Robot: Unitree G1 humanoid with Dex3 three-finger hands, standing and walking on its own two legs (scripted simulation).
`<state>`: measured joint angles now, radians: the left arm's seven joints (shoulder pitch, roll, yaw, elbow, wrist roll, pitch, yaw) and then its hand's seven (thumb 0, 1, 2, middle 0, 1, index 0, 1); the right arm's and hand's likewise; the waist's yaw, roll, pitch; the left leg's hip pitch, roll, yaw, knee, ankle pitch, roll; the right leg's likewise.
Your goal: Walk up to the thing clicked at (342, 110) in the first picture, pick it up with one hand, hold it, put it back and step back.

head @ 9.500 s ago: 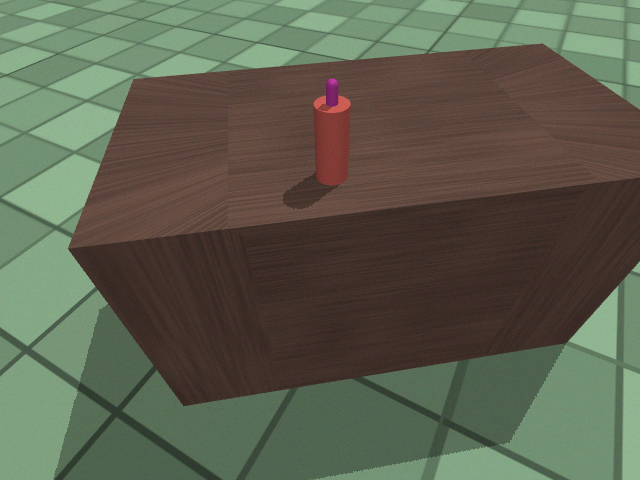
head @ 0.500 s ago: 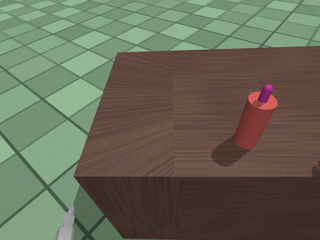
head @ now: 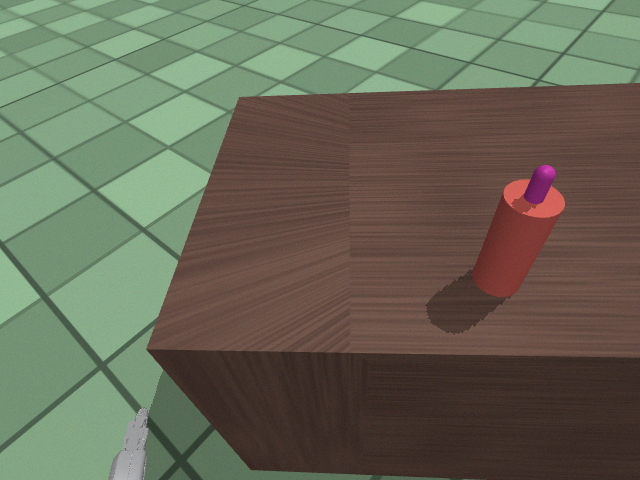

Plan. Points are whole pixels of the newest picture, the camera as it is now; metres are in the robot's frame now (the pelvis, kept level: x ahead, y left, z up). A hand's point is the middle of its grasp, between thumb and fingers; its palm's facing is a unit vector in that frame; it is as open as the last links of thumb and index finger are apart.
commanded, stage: go down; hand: right
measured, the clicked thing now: (518, 231) +0.43 -0.22 +0.09
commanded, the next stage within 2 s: approach in 0.92 s
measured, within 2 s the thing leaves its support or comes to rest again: neither
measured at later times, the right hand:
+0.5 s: hand out of the picture +0.33 -0.42 +0.16, palm faces +0.26 +0.97 +0.00, open 17.6 cm
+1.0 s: hand out of the picture +0.33 -0.41 +0.18, palm faces +0.23 +0.97 +0.02, open 17.5 cm
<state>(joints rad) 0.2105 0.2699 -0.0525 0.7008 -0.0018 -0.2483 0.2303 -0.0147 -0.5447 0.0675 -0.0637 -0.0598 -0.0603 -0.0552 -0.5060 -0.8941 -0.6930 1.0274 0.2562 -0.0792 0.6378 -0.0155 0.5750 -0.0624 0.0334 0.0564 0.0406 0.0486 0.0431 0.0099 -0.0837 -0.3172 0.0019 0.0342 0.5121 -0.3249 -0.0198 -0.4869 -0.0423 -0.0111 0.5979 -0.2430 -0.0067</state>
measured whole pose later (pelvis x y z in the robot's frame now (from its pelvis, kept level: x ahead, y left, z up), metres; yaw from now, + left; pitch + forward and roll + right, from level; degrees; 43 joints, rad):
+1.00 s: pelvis +0.00 +0.00 +0.00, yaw +0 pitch +7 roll +2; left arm 0.22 0.26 -0.07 0.68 0.00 -0.26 0.24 -0.02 -0.53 0.05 -0.06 -0.06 -0.06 -0.05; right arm -0.52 -0.88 -0.69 0.99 0.25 -0.05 0.64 -0.02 0.55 -0.06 0.04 0.06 0.05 0.05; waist 0.04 0.00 -0.09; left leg -0.32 0.00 0.03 0.52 -0.33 -0.02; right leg -0.49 -0.04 -0.01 0.61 -0.25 -0.01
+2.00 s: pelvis -0.02 +0.00 -0.03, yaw +2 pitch +11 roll +3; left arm 0.30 0.22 0.04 0.44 0.01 -0.12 0.05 -0.01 -0.52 0.04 -0.07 -0.06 -0.07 -0.05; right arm -0.54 -0.45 -0.45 0.89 0.19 -0.29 0.22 -0.02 0.56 -0.06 0.03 0.06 0.03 0.05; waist 0.08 0.00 -0.09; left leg -0.56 -0.02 0.01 0.78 -0.42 -0.02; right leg -0.70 -0.07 -0.03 0.83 -0.33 -0.01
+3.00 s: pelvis -0.01 +0.01 -0.03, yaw +2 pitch +11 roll +2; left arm 0.33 0.23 0.05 0.28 -0.01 -0.09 0.01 -0.02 -0.53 0.06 -0.05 -0.05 -0.05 -0.04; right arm -0.58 -0.41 -0.43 0.92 0.13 -0.29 0.10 -0.01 0.23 -0.43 0.89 0.67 0.92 0.67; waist 0.10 0.03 -0.11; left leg -0.56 -0.01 0.00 0.80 -0.44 -0.02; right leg -0.69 -0.07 -0.03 0.83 -0.34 0.00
